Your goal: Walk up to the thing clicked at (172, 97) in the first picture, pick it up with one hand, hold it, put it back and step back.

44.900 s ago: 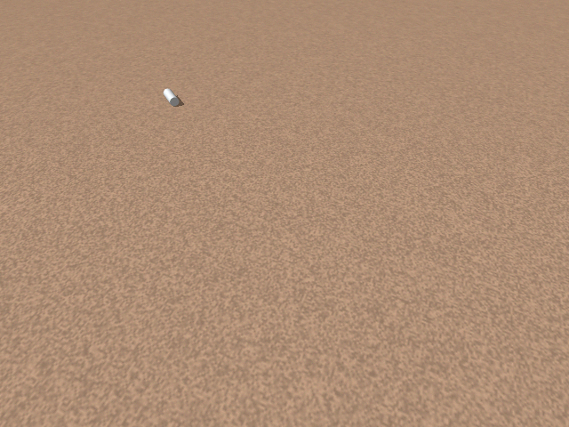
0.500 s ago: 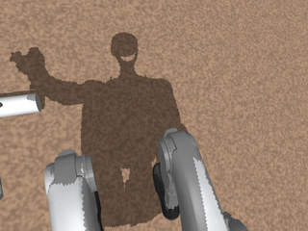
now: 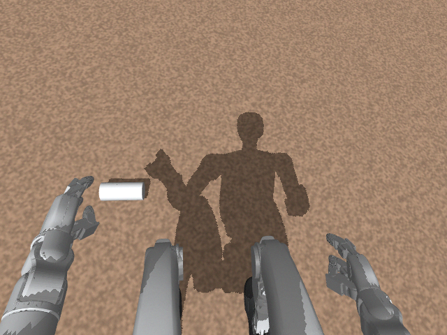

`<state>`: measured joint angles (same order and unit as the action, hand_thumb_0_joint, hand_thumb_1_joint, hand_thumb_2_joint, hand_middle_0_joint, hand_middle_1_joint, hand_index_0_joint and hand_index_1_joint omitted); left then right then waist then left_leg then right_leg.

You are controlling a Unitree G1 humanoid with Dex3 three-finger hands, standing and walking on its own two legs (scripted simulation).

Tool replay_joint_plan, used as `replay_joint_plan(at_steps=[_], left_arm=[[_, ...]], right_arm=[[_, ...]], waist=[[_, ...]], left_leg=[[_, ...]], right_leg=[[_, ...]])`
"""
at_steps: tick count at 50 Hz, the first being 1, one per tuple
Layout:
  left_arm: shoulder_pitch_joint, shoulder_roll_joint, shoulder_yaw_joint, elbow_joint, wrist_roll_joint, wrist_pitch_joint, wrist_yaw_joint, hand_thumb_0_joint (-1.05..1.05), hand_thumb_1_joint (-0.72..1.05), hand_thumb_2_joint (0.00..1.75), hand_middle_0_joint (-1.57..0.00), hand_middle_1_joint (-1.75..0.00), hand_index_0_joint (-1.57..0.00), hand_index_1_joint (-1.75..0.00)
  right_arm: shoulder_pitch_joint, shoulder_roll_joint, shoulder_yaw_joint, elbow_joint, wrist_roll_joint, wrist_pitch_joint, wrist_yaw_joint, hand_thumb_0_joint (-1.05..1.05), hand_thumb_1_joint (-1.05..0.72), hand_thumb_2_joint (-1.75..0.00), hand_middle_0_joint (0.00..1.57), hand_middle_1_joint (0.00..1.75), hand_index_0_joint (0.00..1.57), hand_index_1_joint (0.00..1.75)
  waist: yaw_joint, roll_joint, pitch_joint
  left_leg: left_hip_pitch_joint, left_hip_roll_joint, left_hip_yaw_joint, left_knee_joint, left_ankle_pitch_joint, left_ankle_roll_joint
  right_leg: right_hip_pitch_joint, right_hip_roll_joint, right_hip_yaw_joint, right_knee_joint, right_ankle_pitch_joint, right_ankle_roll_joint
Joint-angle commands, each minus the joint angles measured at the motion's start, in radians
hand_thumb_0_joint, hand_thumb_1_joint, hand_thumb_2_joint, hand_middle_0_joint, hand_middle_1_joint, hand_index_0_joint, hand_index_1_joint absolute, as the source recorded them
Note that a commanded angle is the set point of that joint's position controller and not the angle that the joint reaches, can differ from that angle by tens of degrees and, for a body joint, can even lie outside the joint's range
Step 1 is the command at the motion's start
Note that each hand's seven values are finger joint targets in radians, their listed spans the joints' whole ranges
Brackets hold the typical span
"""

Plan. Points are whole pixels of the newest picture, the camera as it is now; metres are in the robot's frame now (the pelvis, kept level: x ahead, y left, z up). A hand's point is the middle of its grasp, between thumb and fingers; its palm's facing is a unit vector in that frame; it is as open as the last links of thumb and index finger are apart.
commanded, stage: home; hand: left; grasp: from above
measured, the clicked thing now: (122, 191) +0.51 +0.30 -0.49
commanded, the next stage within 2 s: none
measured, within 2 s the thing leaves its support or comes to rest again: neither
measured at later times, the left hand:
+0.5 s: hand (71, 252) +0.25 +0.19 +0.10, palm faces +0.11 -0.97 -0.21, open 7.4 cm
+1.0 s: hand (55, 290) +0.21 +0.18 +0.14, palm faces +0.13 -0.97 -0.19, open 7.4 cm
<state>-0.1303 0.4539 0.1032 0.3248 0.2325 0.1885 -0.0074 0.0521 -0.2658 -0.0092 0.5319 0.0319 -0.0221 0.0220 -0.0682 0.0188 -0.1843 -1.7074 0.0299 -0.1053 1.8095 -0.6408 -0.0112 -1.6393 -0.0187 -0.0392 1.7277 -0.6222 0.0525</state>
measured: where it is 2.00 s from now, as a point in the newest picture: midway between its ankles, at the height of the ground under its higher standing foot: (214, 329)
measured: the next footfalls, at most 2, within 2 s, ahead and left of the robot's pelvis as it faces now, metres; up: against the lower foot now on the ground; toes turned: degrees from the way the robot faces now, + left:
none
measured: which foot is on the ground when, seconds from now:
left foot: down 0.00-1.00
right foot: down 0.00-1.00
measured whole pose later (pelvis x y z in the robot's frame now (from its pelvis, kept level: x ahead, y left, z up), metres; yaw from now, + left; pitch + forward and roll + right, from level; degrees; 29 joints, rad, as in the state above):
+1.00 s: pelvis +0.07 -0.01 +0.19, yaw +5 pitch +10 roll -3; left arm 0.50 0.22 0.04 -0.14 -0.05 0.46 0.01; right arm 0.26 -0.21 0.04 0.52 0.01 -0.24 -0.18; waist -0.03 0.04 -0.16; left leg -0.71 0.04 -0.07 1.03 -0.49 -0.02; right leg -0.65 -0.02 -0.06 0.95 -0.47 0.03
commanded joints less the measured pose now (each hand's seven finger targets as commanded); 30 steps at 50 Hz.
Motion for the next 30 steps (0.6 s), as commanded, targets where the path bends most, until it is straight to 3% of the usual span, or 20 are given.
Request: replay_joint_plan(at_steps=[1, 3, 7, 10, 14, 19, 27, 30], left_arm=[[-0.068, 0.12, 0.065, -0.281, -0.113, 0.034, 0.046, 0.0, 0.9, 0.9, -0.2, -0.3, -0.2, -0.3], [-0.019, 0.101, 0.074, -0.308, -0.15, 0.064, 0.056, 0.0, 0.9, 0.9, -0.2, -0.3, -0.2, -0.3], [0.096, 0.05, 0.079, -0.363, -0.21, 0.121, 0.076, 0.0, 0.9, 0.9, -0.2, -0.3, -0.2, -0.3], [0.16, -0.012, 0.061, -0.403, -0.255, 0.15, 0.084, 0.0, 0.9, 0.9, -0.2, -0.3, -0.2, -0.3], [0.28, -0.048, 0.066, -0.433, -0.287, 0.176, 0.086, 0.0, 0.9, 0.9, -0.2, -0.3, -0.2, -0.3], [0.431, -0.096, 0.042, -0.5, -0.303, 0.203, 0.083, 0.0, 0.9, 0.9, -0.2, -0.3, -0.2, -0.3], [0.61, -0.143, -0.002, -0.622, -0.299, 0.236, 0.07, 0.0, 0.9, 0.9, -0.2, -0.3, -0.2, -0.3], [0.61, -0.136, -0.006, -0.671, -0.294, 0.237, 0.059, 0.0, 0.9, 0.9, -0.2, -0.3, -0.2, -0.3]], right_arm=[[0.074, -0.143, -0.05, -0.101, 0.004, -0.058, -0.047, 0.0, -0.9, -0.9, 0.2, 0.3, 0.2, 0.3], [0.071, -0.134, -0.042, -0.105, 0.007, -0.07, -0.062, 0.0, -0.9, -0.9, 0.2, 0.3, 0.2, 0.3], [0.093, -0.111, -0.022, -0.112, 0.012, -0.093, -0.097, 0.0, -0.9, -0.9, 0.2, 0.3, 0.2, 0.3], [0.115, -0.094, -0.007, -0.109, 0.012, -0.117, -0.126, 0.0, -0.9, -0.9, 0.2, 0.3, 0.2, 0.3], [0.144, -0.085, 0.003, -0.112, 0.009, -0.147, -0.164, 0.0, -0.9, -0.9, 0.2, 0.3, 0.2, 0.3], [0.184, -0.068, 0.009, -0.13, 0.003, -0.178, -0.195, 0.0, -0.9, -0.9, 0.2, 0.3, 0.2, 0.3], [0.193, -0.054, 0.006, -0.166, -0.008, -0.216, -0.216, 0.0, -0.9, -0.9, 0.2, 0.3, 0.2, 0.3], [0.188, -0.063, -0.001, -0.177, -0.013, -0.227, -0.217, 0.0, -0.9, -0.9, 0.2, 0.3, 0.2, 0.3]], waist=[[-0.027, 0.141, -0.441], [-0.024, 0.126, -0.431], [-0.012, 0.12, -0.407], [-0.022, 0.114, -0.383], [-0.004, 0.107, -0.335], [0.003, 0.089, -0.266], [0.019, 0.066, -0.121], [0.014, 0.057, -0.079]], left_leg=[[0.526, -0.009, 0.021, -0.395, 0.052, 0.027], [0.569, -0.011, 0.022, -0.439, 0.05, 0.028], [0.693, -0.008, 0.015, -0.528, 0.149, 0.021], [0.766, -0.008, 0.021, -0.591, 0.243, 0.02], [0.873, -0.007, 0.023, -0.682, 0.324, 0.014], [0.977, -0.015, 0.041, -0.78, 0.415, 0.013], [1.059, -0.02, 0.05, -0.916, 0.385, 0.014], [1.078, -0.021, 0.058, -0.944, 0.376, 0.017]], right_leg=[[0.341, 0.025, -0.006, -0.336, 0.085, -0.073], [0.407, 0.024, 0.003, -0.388, 0.086, -0.071], [0.529, 0.024, 0.002, -0.473, 0.169, -0.069], [0.632, 0.025, -0.001, -0.542, 0.251, -0.067], [0.744, 0.028, -0.008, -0.626, 0.31, -0.066], [0.887, 0.037, -0.022, -0.745, 0.393, -0.06], [0.994, 0.045, -0.043, -0.882, 0.361, -0.057], [1.003, 0.047, -0.049, -0.91, 0.349, -0.054]])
